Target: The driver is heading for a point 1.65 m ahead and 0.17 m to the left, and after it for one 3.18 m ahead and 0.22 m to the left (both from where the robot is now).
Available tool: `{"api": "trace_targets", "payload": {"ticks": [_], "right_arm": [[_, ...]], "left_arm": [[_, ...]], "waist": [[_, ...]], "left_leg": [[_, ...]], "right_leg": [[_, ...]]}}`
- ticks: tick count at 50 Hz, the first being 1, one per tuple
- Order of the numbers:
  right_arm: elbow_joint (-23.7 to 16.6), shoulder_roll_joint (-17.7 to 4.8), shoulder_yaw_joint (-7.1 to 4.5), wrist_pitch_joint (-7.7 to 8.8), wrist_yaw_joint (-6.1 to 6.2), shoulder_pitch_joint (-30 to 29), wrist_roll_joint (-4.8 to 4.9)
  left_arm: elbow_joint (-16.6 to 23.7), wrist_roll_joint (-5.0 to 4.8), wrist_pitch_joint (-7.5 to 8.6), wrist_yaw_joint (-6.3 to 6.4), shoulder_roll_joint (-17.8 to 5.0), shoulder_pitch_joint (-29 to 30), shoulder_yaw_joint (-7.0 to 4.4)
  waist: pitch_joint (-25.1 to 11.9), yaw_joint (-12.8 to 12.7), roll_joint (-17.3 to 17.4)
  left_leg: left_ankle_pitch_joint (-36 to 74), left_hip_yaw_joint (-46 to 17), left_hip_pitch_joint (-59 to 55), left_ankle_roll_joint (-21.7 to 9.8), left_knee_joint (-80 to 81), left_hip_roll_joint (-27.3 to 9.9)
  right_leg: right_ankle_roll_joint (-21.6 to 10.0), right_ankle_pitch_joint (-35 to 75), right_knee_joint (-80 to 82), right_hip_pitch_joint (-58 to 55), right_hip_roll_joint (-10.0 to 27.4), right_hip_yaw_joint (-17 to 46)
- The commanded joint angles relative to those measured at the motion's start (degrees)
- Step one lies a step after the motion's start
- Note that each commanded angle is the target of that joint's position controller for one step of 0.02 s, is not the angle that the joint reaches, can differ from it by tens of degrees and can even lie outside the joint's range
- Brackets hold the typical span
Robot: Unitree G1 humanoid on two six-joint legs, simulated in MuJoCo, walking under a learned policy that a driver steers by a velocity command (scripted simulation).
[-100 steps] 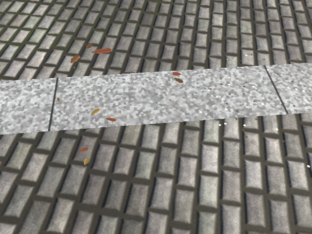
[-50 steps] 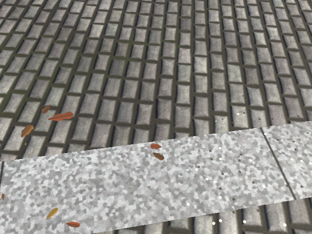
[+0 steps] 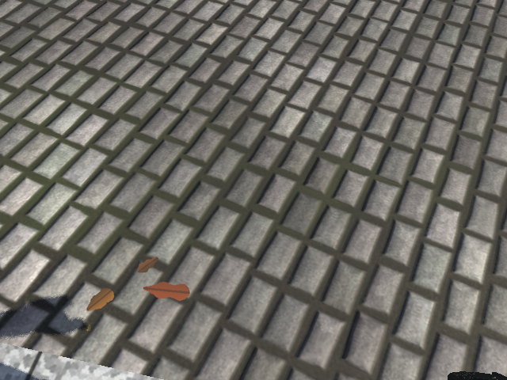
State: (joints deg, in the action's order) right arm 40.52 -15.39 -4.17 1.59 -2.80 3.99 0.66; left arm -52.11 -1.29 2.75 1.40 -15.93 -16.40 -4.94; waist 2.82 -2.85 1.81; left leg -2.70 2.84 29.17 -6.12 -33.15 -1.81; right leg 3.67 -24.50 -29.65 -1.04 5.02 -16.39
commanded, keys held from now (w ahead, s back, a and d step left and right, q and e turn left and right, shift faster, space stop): q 0.28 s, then no key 0.64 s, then w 0.08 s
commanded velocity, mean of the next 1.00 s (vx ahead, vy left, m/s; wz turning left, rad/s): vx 0.07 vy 0.00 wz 0.30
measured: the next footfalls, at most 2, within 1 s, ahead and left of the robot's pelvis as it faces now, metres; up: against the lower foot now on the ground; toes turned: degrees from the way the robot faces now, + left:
right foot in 0.52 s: +0.23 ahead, -0.12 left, +0.00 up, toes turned +18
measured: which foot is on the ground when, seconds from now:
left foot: down 0.00-1.00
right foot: down 0.00-0.00, up 0.02-0.50, down 0.52-1.00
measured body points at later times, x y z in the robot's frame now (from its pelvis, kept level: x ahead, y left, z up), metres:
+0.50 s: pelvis +0.13 +0.00 +0.02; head +0.15 +0.01 +0.46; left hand +0.21 +0.30 -0.09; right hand +0.35 -0.23 -0.07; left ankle +0.12 +0.09 -0.72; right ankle +0.19 -0.14 -0.71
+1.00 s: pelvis +0.16 -0.01 +0.01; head +0.16 +0.00 +0.46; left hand +0.21 +0.28 -0.10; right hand +0.35 -0.21 -0.09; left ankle +0.11 +0.10 -0.72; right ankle +0.19 -0.13 -0.72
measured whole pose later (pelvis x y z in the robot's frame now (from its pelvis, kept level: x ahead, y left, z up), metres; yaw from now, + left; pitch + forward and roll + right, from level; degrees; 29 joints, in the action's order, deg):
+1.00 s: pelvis +0.16 -0.01 +0.01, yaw +16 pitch -1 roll +0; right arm 41.4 -13.2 -2.1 -1.0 0.7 12.6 -0.6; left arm -46.8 0.4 0.9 0.3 -14.4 -9.4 -1.6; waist 0.9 -0.6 -0.4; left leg -18.9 -5.8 13.4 -1.0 -33.5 3.2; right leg 1.0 -18.1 -32.8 14.0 0.3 1.8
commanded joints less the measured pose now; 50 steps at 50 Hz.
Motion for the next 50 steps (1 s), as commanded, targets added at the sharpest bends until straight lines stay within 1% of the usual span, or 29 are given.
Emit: {"api": "trace_targets", "payload": {"ticks": [1,2,3,4,5,6,7,8,11,15,18,22,24,25,26,27,28,29,32,33,34,35,36,37,39,41,46,48,50], "right_arm": [[-1.4,-19.8,-5.65,-0.37,2.35,13.7,-1.42],[-3.5,-16.9,-4.72,-0.04,1.42,15.2,-1.65],[-3.8,-13.7,-3.9,0.3,1.14,12.6,-1.31],[-3.6,-11.2,-3.4,0.6,1.15,9.2,0.1],[-4.0,-8.9,-2.73,0.53,1.64,6.7,0.59],[-4.6,-8.3,-2.41,0.21,1.95,4.9,0.07],[-5.1,-8.9,-2.54,0.11,2.05,4.5,-0.84],[-5.3,-9.7,-2.8,0.19,2.22,4.7,-1.22],[-5.4,-11.1,-3.29,-0.1,3.21,5.8,-0.62],[-6.2,-10.7,-3.0,-1.72,4.56,5.3,-0.02],[-6.2,-9.7,-2.44,-2.26,4.82,5.7,-0.7],[-5.7,-8.6,-1.55,-2.68,4.3,6.5,-1.16],[-5.7,-7.5,-0.77,-2.86,4.19,5.5,-0.68],[-5.5,-6.9,-0.45,-2.88,4.24,6.0,-0.46],[-5.7,-5.5,0.07,-2.58,4.27,8.1,-1.33],[-5.2,-4.9,0.1,-2.0,3.98,12.8,-1.77],[-5.9,-6.3,-0.1,-1.65,3.93,10.7,-1.93],[-5.8,-8.1,-0.59,-1.69,3.97,8.3,-1.73],[-5.2,-5.3,-0.19,-2.99,3.64,6.9,-1.63],[-5.0,-4.5,0.07,-3.22,3.35,6.7,-1.66],[-5.2,-4.7,0.09,-3.42,3.18,6.2,-1.77],[-5.1,-6.6,-0.35,-3.59,3.22,5.7,-1.54],[-4.8,-6.3,-0.46,-3.56,3.11,6.0,-1.36],[-4.7,-5.4,-0.23,-3.37,3.02,6.3,-1.45],[-4.4,-5.2,-0.05,-2.78,3.01,5.8,-1.69],[-4.1,-5.0,0.05,-2.21,3.1,5.8,-1.7],[-3.3,-4.8,0.24,-1.71,3.5,6.4,-1.54],[-2.4,-4.8,0.26,-1.89,3.77,7.8,-1.39],[-2.2,-6.6,-0.32,-1.96,3.93,9.5,-0.87]], "left_arm": [[7.5,3.11,1.71,-0.33,-2.0,-2.5,0.67],[6.9,1.5,2.94,-1.08,-6.6,-1.9,0.31],[8.6,-0.61,3.07,-1.13,-8.1,3.6,-0.1],[8.5,-0.02,2.77,-0.48,-7.4,5.3,-0.03],[8.0,1.17,2.02,0.42,-7.9,6.0,-0.33],[8.1,1.46,1.04,0.72,-8.5,5.6,-0.68],[8.3,1.85,0.29,0.81,-8.4,5.1,-0.78],[8.6,2.05,-0.15,0.89,-7.3,4.4,-0.59],[9.4,2.26,-0.86,1.36,-6.0,5.8,-0.14],[10.8,1.8,-1.83,1.26,-6.0,9.7,-0.01],[11.5,1.56,-1.79,0.92,-5.8,11.7,0.21],[12.1,1.42,-0.8,0.16,-5.9,12.0,0.33],[11.7,1.43,-0.14,-0.51,-5.1,10.0,0.51],[11.4,1.85,0.23,-0.85,-5.4,8.7,0.51],[11.8,2.86,0.36,-0.75,-8.6,8.0,-0.01],[12.3,3.36,-0.09,-0.41,-11.9,9.8,-0.53],[11.3,3.33,-0.37,-0.37,-7.7,9.4,0.41],[11.6,2.74,-0.38,-0.5,-5.8,10.1,0.97],[11.4,1.49,-0.62,-0.46,-7.2,11.9,0.84],[11.1,1.62,-0.66,-0.64,-6.8,11.2,1.02],[10.9,1.94,-0.57,-0.96,-6.2,10.1,1.22],[10.9,2.24,-0.3,-1.44,-6.4,8.4,1.26],[10.9,2.32,-0.21,-1.61,-6.3,8.8,1.34],[10.8,2.2,-0.19,-1.63,-6.1,9.6,1.41],[10.8,1.99,-0.46,-1.37,-4.9,9.6,1.75],[10.5,1.94,-0.74,-1.16,-5.0,9.0,1.75],[9.4,1.88,-1.11,-0.96,-4.7,9.0,1.84],[8.4,1.85,-1.32,-0.91,-4.0,8.2,2.02],[8.2,1.16,-1.01,-0.83,-4.0,8.3,1.95]], "waist": [[-19.0,3.0,16.1],[-31.0,7.3,7.7],[-24.6,7.3,3.4],[-16.0,5.4,-1.0],[-12.7,4.0,-1.5],[-10.6,2.3,-0.6],[-10.2,1.5,0.0],[-10.8,0.9,0.4],[-12.2,1.1,1.3],[-11.4,2.4,3.4],[-9.6,3.8,5.3],[-9.4,4.6,6.3],[-9.4,2.7,5.8],[-8.9,1.8,4.9],[-10.1,3.0,-0.1],[-9.7,7.3,-11.4],[-9.8,5.8,-16.1],[-9.1,4.5,-13.7],[-8.6,5.0,-11.3],[-8.3,4.7,-10.3],[-7.9,3.9,-9.0],[-7.0,2.2,-5.8],[-6.5,2.6,-4.3],[-5.8,2.9,-4.1],[-5.4,2.3,-1.5],[-5.5,1.9,0.0],[-4.7,2.0,0.3],[-4.9,2.2,0.8],[-0.8,3.1,2.5]], "left_leg": [[41.9,-34.2,-46.8,-17.2,3.6,-17.6],[36.7,-41.6,-48.3,-21.1,8.2,-20.8],[30.5,-33.7,-43.4,-18.5,9.1,-17.9],[25.1,-26.7,-34.4,-14.4,10.0,-13.9],[21.4,-23.6,-27.6,-11.9,11.2,-11.7],[21.0,-21.9,-21.1,-11.1,12.7,-10.3],[22.5,-21.5,-17.3,-10.9,13.5,-9.6],[25.0,-20.7,-15.9,-11.1,13.6,-9.2],[25.2,-20.1,-15.8,-10.3,13.0,-8.1],[6.2,-22.3,-15.8,-7.4,13.6,-6.2],[-0.3,-23.6,-15.1,-6.7,13.5,-5.9],[7.4,-25.7,-16.8,-7.0,9.6,-6.8],[10.6,-25.8,-17.2,-5.4,6.8,-5.6],[8.2,-25.2,-15.7,-3.3,5.8,-3.9],[0.3,-22.4,-12.7,-0.1,1.8,-0.8],[-19.1,-15.0,-6.9,3.0,-4.2,6.4],[-24.3,-11.3,-6.4,5.5,-5.1,5.7],[-23.0,-10.7,-7.6,6.6,-5.7,4.1],[-11.5,-9.6,-14.1,7.0,2.8,2.6],[-6.9,-9.7,-17.5,6.5,5.3,2.5],[-2.7,-10.2,-19.3,5.9,5.5,2.0],[-0.6,-11.0,-19.3,4.5,3.9,1.4],[-2.8,-11.5,-17.3,3.3,4.0,1.5],[-3.5,-12.1,-16.4,3.0,5.0,1.2],[-2.2,-13.0,-15.2,2.9,6.1,0.5],[-1.5,-13.3,-14.8,3.1,6.2,0.3],[-1.9,-13.5,-14.7,3.5,6.6,0.3],[-14.4,-13.2,-14.7,2.7,7.9,1.1],[-33.2,-16.5,-12.6,0.1,10.8,0.0]], "right_leg": [[2.0,-13.7,-50.2,36.3,-7.2,7.6],[1.1,-15.4,-55.6,37.2,-6.5,21.8],[-0.2,-11.0,-54.9,40.3,-4.2,21.9],[-0.7,-6.0,-48.7,41.6,-1.7,21.1],[-0.8,-2.9,-44.1,39.8,0.1,21.1],[-0.9,-1.2,-41.5,36.0,0.4,21.1],[-0.8,0.0,-39.8,33.4,-0.3,20.8],[-0.5,0.8,-37.7,32.2,-0.9,20.5],[0.6,4.4,-30.5,32.9,-2.4,20.9],[1.4,10.2,-22.5,33.8,-3.4,22.3],[1.5,11.2,-17.2,31.8,-3.3,22.2],[0.3,7.0,-10.5,26.4,-4.0,20.9],[-1.4,11.8,0.1,20.5,-4.4,19.8],[-2.8,20.9,7.2,15.3,-3.3,20.5],[-5.3,32.1,7.6,9.5,3.6,26.0],[-11.4,46.7,6.3,6.0,11.3,33.2],[-17.3,43.2,7.8,8.9,15.1,38.3],[-17.1,39.7,8.0,9.2,13.2,37.5],[-11.4,34.7,6.4,11.5,7.6,30.7],[-9.2,29.6,6.1,13.3,5.1,28.2],[-7.4,23.1,5.5,14.7,2.9,26.2],[-5.9,18.5,5.3,16.0,0.6,24.1],[-4.9,16.4,4.5,15.1,-0.8,22.1],[-4.5,16.0,3.4,14.7,-1.3,21.2],[-4.4,18.3,1.7,13.6,-1.7,20.4],[-4.4,19.3,1.1,12.5,-1.9,20.2],[-4.0,19.0,1.3,11.8,-2.3,20.1],[-4.1,8.1,0.9,12.5,-4.2,18.4],[-4.9,-3.8,-2.0,18.1,-6.3,16.5]]}}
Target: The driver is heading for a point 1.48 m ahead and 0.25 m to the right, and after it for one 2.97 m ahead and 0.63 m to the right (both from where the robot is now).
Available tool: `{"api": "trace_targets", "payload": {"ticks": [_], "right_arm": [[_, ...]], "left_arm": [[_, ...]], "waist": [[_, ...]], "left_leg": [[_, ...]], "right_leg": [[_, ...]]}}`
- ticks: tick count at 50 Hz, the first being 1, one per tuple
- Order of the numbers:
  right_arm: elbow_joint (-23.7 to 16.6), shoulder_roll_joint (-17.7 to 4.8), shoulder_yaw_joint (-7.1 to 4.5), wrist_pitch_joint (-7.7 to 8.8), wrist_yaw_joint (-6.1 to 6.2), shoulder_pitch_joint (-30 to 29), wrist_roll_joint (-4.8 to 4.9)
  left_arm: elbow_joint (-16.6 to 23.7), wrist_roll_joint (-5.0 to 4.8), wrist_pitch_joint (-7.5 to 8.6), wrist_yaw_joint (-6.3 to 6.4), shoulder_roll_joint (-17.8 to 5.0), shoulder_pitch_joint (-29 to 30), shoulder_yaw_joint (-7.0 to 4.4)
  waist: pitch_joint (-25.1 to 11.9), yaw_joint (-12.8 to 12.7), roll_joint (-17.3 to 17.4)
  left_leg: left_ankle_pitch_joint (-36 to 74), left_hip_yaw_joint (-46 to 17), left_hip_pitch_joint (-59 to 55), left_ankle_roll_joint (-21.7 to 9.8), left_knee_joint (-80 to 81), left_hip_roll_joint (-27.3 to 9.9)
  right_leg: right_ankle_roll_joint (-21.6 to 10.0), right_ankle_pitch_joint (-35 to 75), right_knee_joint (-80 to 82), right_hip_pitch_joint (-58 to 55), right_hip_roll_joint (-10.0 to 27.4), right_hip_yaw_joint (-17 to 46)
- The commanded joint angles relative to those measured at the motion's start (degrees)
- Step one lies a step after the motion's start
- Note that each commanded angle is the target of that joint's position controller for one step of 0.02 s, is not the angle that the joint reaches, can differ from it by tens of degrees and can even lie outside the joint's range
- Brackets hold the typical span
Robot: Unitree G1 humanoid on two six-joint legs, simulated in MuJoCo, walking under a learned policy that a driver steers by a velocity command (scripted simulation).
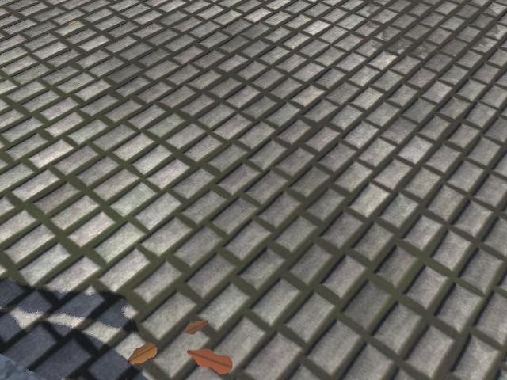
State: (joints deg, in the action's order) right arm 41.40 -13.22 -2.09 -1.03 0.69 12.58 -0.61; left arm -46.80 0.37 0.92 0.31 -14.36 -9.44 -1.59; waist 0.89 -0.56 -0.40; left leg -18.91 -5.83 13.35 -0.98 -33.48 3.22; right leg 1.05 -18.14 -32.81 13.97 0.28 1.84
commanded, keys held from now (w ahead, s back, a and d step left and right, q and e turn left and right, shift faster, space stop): w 1.00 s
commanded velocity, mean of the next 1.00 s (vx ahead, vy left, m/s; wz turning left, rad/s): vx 0.42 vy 0.00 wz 0.01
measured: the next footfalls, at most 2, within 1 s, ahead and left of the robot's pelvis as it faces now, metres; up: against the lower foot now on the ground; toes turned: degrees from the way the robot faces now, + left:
left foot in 0.56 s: +0.37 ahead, +0.12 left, +0.00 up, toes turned +1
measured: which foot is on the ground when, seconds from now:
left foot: down 0.00-0.16, up 0.18-0.54, down 0.56-1.00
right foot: down 0.00-0.58, up 0.60-1.00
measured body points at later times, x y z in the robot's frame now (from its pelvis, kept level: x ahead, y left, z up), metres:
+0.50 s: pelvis +0.16 +0.00 +0.00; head +0.20 -0.01 +0.45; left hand +0.10 +0.27 -0.12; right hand +0.41 -0.22 -0.06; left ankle +0.32 +0.13 -0.71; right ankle +0.00 -0.13 -0.73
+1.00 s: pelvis +0.43 +0.02 +0.01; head +0.45 +0.01 +0.46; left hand +0.64 +0.25 -0.08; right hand +0.43 -0.26 -0.12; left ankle +0.33 +0.12 -0.73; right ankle +0.62 -0.13 -0.69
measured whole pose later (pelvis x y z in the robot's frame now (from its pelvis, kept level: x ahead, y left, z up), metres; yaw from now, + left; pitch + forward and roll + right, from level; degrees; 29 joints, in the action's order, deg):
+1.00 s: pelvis +0.43 +0.02 +0.01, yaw -1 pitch +2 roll +2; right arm 48.7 -15.8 -2.9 4.3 -0.4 21.9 1.0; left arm -41.9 -0.7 4.5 -1.7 -15.1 -4.6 -1.8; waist 0.6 4.8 -2.4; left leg -15.5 1.8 -1.3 -1.7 -12.4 3.7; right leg 0.1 4.2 -33.5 36.7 5.5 1.7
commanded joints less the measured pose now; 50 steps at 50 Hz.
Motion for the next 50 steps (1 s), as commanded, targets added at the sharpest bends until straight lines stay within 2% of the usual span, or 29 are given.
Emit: {"api": "trace_targets", "payload": {"ticks": [1,4,6,7,8,9,10,11,12,13,14,16,19,21,24,26,27,28,29,30,31,32,33,34,35,38,41,45,50], "right_arm": [[-3.1,-9.1,-2.45,1.02,0.44,2.0,0.59],[-2.6,-10.2,-2.57,2.66,0.29,4.0,1.26],[-3.3,-9.2,-2.25,3.15,0.16,1.3,1.5],[-4.7,-7.8,-1.82,3.29,0.13,-2.5,1.51],[-6.3,-5.4,-1.21,3.85,0.18,-4.7,1.62],[-8.0,-4.6,-1.14,4.97,0.34,-5.3,1.75],[-8.4,-8.0,-1.96,5.86,0.59,-6.2,2.24],[-7.9,-8.7,-2.34,6.38,0.38,-5.3,2.73],[-7.3,-7.5,-2.02,6.55,-0.01,-4.7,2.68],[-7.3,-6.7,-1.98,6.48,-0.45,-5.3,1.94],[-7.6,-5.9,-1.83,6.44,-0.95,-5.9,1.9],[-8.3,-4.5,-1.38,6.36,-2.18,-8.0,1.81],[-9.7,-1.8,-0.26,6.46,-3.16,-12.9,1.66],[-10.2,-3.2,-0.53,6.39,-3.34,-14.2,1.95],[-10.8,-6.3,-1.47,6.29,-3.14,-14.5,2.29],[-9.8,-8.7,-2.71,6.24,-2.69,-9.8,1.91],[-7.6,-10.5,-3.85,6.02,-2.22,-2.5,1.8],[-5.3,-12.6,-4.79,5.69,-1.55,7.2,1.66],[-4.1,-18.8,-5.88,5.53,-1.45,13.6,0.16],[-3.4,-14.6,-4.59,5.52,-1.75,14.1,0.72],[-3.3,-11.9,-3.48,5.7,-1.81,9.0,1.3],[-3.6,-10.7,-3.0,5.72,-1.89,4.9,1.31],[-3.5,-9.4,-2.59,5.85,-2.21,2.0,0.76],[-3.6,-8.4,-2.33,6.28,-2.37,0.0,0.12],[-3.3,-7.7,-2.24,6.59,-2.49,-1.2,0.15],[-1.3,-8.6,-2.49,7.79,-2.43,-0.4,0.68],[0.6,-9.9,-2.75,7.63,-1.68,2.5,0.75],[2.6,-11.7,-2.99,6.83,-0.94,6.5,1.43],[5.7,-12.6,-3.21,5.23,-0.64,10.8,1.92]], "left_arm": [[3.2,-0.86,1.46,0.26,-5.2,1.7,-1.35],[3.7,-1.86,4.35,-0.26,-4.6,1.9,-1.41],[2.1,-1.85,5.73,-1.01,-4.9,-1.9,-1.71],[0.4,-1.84,6.1,-1.36,-6.0,-6.1,-2.14],[-1.4,-1.68,6.35,-1.48,-8.8,-10.3,-2.96],[-2.9,-1.61,6.26,-1.66,-13.4,-15.8,-4.37],[-2.8,-1.04,6.18,-1.83,-13.4,-18.3,-4.47],[-2.4,-0.81,6.14,-1.7,-11.5,-17.6,-3.9],[-1.7,-0.66,5.87,-1.5,-10.3,-16.9,-3.58],[-1.5,-0.62,5.38,-1.38,-8.7,-16.0,-2.93],[-1.4,-0.66,4.92,-1.21,-8.4,-15.1,-2.61],[-1.4,-0.89,3.74,-0.84,-6.7,-14.4,-1.94],[-1.0,-0.96,3.1,0.19,-9.2,-14.0,-2.3],[-1.4,-1.3,3.33,0.31,-11.4,-15.4,-2.84],[-1.9,-2.06,3.49,0.15,-11.8,-15.3,-3.17],[-1.9,-1.98,3.14,0.13,-12.6,-14.8,-3.54],[-1.8,-1.73,2.84,0.18,-12.1,-15.0,-3.38],[-0.9,-0.88,2.8,0.33,-10.9,-14.5,-2.78],[0.9,-0.63,3.5,0.11,-3.5,-21.0,-0.53],[0.1,-1.53,4.78,-0.28,-5.5,-20.1,-0.85],[2.1,-3.25,5.26,-0.66,-10.3,-13.7,-2.35],[3.3,-3.17,5.5,-0.65,-10.2,-9.6,-2.23],[3.4,-2.06,5.41,-0.48,-9.3,-8.1,-2.24],[3.1,-1.52,4.89,-0.4,-8.6,-9.5,-2.46],[2.3,-1.34,4.19,-0.39,-7.6,-11.0,-2.36],[2.9,-0.85,2.8,-0.01,-6.3,-9.5,-2.16],[5.2,-0.26,3.11,-0.02,-5.9,-2.8,-1.95],[7.4,-0.7,4.18,-1.07,-4.3,5.5,-1.17],[10.7,-1.27,4.79,-2.73,-5.3,11.6,-1.15]], "waist": [[3.4,1.3,6.1],[6.1,1.2,10.6],[4.4,-1.1,9.5],[3.5,-3.5,7.0],[3.0,-4.3,-0.3],[2.1,-4.9,-12.7],[3.7,-6.7,-14.4],[4.1,-5.2,-7.5],[3.0,-4.5,-4.9],[2.7,-4.1,-2.3],[2.9,-3.4,-5.4],[3.6,-3.5,-6.3],[3.9,-4.4,-4.9],[4.0,-4.5,-6.0],[5.0,-2.7,-6.6],[1.3,0.9,-6.6],[-3.6,4.7,-5.8],[-9.8,9.2,-3.9],[-20.4,7.2,11.9],[-23.0,7.3,15.3],[-11.2,6.4,11.1],[-5.4,4.8,6.7],[-2.2,2.9,3.4],[-1.6,0.6,5.1],[-1.6,-0.7,5.6],[0.4,-1.6,4.8],[2.2,0.1,2.8],[3.2,3.5,2.2],[4.0,5.0,2.9]], "left_leg": [[-22.7,-11.5,3.9,-6.6,13.7,-7.2],[-25.1,-23.7,1.8,-11.3,18.7,-14.4],[-17.2,-20.5,3.6,-9.8,15.8,-13.1],[-11.2,-14.7,5.7,-7.4,11.7,-9.9],[-4.9,-5.6,11.5,-3.8,1.5,-3.9],[-3.5,2.8,21.9,-0.2,-12.8,1.7],[-14.4,1.9,33.8,0.8,-24.4,0.6],[-14.1,-0.1,38.5,0.0,-31.0,-2.2],[-9.9,0.5,40.6,-0.7,-33.4,-4.1],[-5.5,1.6,41.6,-1.3,-33.2,-5.6],[-2.7,2.0,39.3,-1.1,-30.9,-7.3],[2.3,5.1,34.0,0.1,-22.4,-7.5],[11.9,8.2,23.4,1.1,-8.1,-5.2],[16.5,8.3,17.6,1.1,-2.9,-4.1],[17.1,6.8,15.1,-1.1,1.2,-4.3],[15.4,8.3,7.2,-3.5,2.9,-2.2],[15.0,9.6,-2.9,-5.1,3.4,-0.8],[13.7,4.6,-17.9,-7.4,1.7,-5.6],[-1.1,-22.9,-37.8,-16.3,6.2,-22.1],[-12.4,-40.1,-35.7,-17.6,17.9,-25.4],[-15.1,-32.8,-27.1,-14.6,19.4,-23.6],[-8.9,-24.8,-18.5,-13.2,20.1,-21.6],[-2.2,-18.8,-11.3,-12.4,21.4,-18.9],[2.7,-14.7,-6.3,-11.9,22.8,-16.9],[4.6,-12.1,-3.4,-11.9,24.6,-15.5],[10.1,-6.7,0.6,-13.5,27.4,-15.0],[13.5,-3.7,-1.3,-13.3,28.3,-14.6],[15.2,0.5,-3.5,-11.4,28.0,-13.6],[17.6,-0.4,-13.5,-10.2,23.3,-17.2]], "right_leg": [[-2.6,-11.6,-0.9,6.0,-1.9,-2.4],[-4.6,-7.5,-5.6,10.6,-1.5,-2.0],[-6.8,-4.8,-0.2,3.8,-0.3,-0.6],[-7.8,-4.1,4.1,-1.1,0.8,1.3],[-9.7,-6.8,9.3,-7.7,4.5,9.6],[-14.5,-5.3,16.0,-17.6,13.0,25.8],[-19.2,1.9,19.2,-22.9,20.7,36.9],[-19.1,6.2,17.4,-25.0,21.2,35.4],[-17.8,8.8,16.8,-26.5,19.8,30.8],[-15.8,11.7,17.9,-26.5,17.7,25.7],[-15.0,15.9,18.6,-23.3,17.3,22.3],[-13.0,18.9,21.4,-18.6,13.2,14.4],[-11.4,20.0,23.5,-10.8,9.7,7.0],[-11.4,18.1,24.9,-8.4,11.0,6.6],[-10.3,21.9,23.8,-11.1,13.8,6.7],[-8.7,39.3,15.8,-13.3,13.1,4.2],[-7.5,46.7,6.4,-11.7,10.9,2.1],[-5.7,40.2,-7.1,-2.4,8.8,0.8],[-1.8,10.1,-32.1,17.4,-0.3,-1.4],[-2.4,-13.1,-40.8,24.0,-2.4,6.3],[-3.2,-9.9,-43.8,29.7,1.2,5.4],[-3.7,-4.7,-41.8,29.0,4.0,3.5],[-3.6,-1.0,-38.7,26.9,5.8,2.7],[-3.4,1.8,-36.1,23.1,7.6,3.2],[-3.0,3.3,-34.9,20.5,8.2,3.2],[-1.2,7.0,-29.9,21.5,8.8,2.3],[0.1,16.1,-19.8,25.8,8.9,2.1],[0.1,25.2,-5.7,22.8,6.4,-0.4],[-2.1,20.4,2.0,23.9,4.7,-0.3]]}}
Over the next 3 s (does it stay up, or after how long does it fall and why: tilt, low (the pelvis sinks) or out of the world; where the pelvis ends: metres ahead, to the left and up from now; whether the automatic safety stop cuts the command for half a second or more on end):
stays up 1.51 -0.14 0.01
